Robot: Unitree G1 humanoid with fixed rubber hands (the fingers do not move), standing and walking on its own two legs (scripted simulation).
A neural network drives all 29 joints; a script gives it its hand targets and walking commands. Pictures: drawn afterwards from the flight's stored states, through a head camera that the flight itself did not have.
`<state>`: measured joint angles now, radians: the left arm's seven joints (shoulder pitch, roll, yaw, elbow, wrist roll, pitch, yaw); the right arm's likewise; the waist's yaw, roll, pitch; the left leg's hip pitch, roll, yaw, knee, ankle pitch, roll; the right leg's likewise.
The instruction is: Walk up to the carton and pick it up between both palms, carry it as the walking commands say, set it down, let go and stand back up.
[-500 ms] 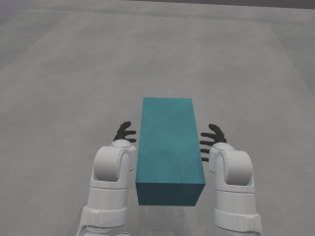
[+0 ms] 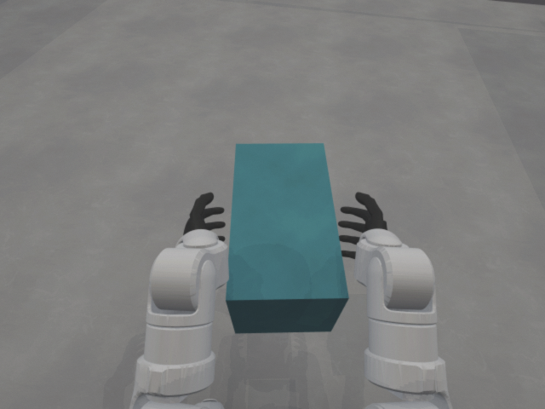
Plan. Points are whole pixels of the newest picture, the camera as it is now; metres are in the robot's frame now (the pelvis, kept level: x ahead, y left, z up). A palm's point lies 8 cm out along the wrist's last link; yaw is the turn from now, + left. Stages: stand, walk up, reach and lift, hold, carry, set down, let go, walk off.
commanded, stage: carry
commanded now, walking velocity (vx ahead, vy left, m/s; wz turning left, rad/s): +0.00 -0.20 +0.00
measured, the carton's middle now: (281, 233) +0.39 +0.05 +0.01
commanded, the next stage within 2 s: none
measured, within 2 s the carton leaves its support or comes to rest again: neither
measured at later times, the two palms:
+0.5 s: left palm (273, 344) +0.19 +0.04 +0.09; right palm (488, 346) +0.22 -0.19 +0.11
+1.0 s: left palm out of the picture +0.10 -0.09 +0.08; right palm out of the picture +0.11 -0.32 +0.09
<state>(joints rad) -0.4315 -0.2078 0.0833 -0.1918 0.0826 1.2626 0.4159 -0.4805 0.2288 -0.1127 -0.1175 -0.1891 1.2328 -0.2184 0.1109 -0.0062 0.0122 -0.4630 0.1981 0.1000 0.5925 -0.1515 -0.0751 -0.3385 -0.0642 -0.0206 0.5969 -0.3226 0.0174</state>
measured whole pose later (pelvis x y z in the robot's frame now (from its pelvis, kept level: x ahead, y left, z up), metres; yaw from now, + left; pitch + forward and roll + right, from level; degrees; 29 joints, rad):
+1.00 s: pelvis -0.21 -0.22 +0.02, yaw +0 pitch +2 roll -3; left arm -0.40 -0.19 0.09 -0.13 0.16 1.26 0.27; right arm -0.46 0.22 -0.12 -0.07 -0.10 1.25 -0.30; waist 0.01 -0.01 0.06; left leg -0.38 0.14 0.15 0.54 -0.19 0.02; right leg -0.56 0.01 0.02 1.02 -0.36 0.02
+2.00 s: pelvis -0.35 -0.33 +0.00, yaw +2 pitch -1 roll +0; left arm -0.43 -0.21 0.07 -0.03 0.15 1.25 0.30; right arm -0.41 0.20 -0.12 -0.06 -0.13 1.25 -0.26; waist -0.02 -0.01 0.01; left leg -0.41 0.05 0.14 0.55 -0.12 0.03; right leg -0.44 -0.06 -0.06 0.57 -0.19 -0.01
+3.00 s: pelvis -0.30 -0.31 +0.01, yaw +2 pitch +2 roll +0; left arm -0.34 -0.17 0.05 -0.02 0.14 1.15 0.20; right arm -0.35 0.18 -0.10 0.00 -0.18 1.12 -0.16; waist 0.01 -0.02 -0.07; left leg -0.38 0.03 0.16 0.52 -0.18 0.05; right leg -0.35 -0.04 -0.02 0.57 -0.25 0.01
